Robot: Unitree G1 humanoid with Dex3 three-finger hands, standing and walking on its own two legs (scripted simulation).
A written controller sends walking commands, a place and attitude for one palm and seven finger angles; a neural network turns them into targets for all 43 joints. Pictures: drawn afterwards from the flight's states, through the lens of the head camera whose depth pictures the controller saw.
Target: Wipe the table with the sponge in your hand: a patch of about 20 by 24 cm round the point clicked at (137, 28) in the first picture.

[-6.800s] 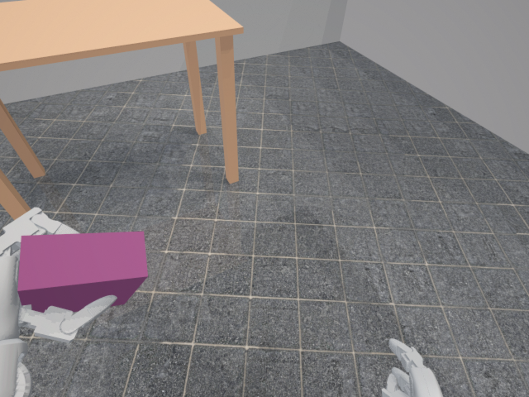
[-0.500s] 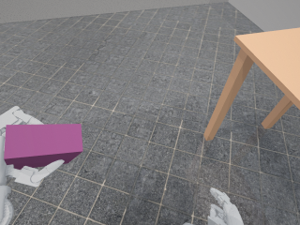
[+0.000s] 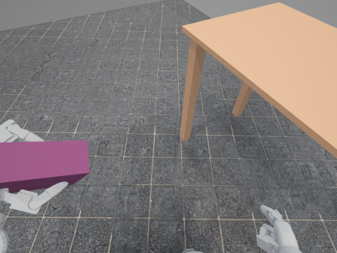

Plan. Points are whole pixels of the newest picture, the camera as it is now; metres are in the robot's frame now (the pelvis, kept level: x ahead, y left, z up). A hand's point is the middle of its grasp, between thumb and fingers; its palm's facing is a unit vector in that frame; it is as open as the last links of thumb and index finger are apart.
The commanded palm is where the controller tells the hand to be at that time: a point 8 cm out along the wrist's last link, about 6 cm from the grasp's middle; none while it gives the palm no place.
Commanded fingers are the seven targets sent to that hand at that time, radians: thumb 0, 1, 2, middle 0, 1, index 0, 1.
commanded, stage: turn to face it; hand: left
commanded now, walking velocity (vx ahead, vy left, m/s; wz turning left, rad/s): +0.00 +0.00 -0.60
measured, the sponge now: (55, 167) +0.22 +0.21 +0.16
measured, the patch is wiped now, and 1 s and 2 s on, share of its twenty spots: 0.00 0.00 0.00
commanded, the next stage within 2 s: none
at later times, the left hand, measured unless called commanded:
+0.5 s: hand (139, 182) +0.20 +0.07 +0.18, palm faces +0.03 -0.81 -0.59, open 9.5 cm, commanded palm +0.16 +0.14 +0.19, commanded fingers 0.00 0.10 1.30 -1.20 -1.60 -1.20 -1.60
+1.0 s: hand (196, 233) +0.14 -0.02 +0.17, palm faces -0.10 -0.87 -0.48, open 9.5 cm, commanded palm +0.11 +0.05 +0.19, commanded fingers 0.00 0.10 1.30 -1.20 -1.60 -1.20 -1.60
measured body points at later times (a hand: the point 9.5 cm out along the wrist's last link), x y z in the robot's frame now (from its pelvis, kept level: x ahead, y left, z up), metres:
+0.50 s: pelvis -0.08 -0.07 +0.00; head -0.03 -0.12 +0.44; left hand +0.19 +0.11 +0.22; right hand -0.01 -0.36 -0.11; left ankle -0.04 +0.08 -0.66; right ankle -0.03 -0.15 -0.73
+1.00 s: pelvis -0.18 -0.09 -0.02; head -0.16 -0.13 +0.43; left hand +0.14 +0.03 +0.19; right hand -0.14 -0.35 -0.12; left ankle -0.07 +0.07 -0.71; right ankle -0.19 -0.19 -0.73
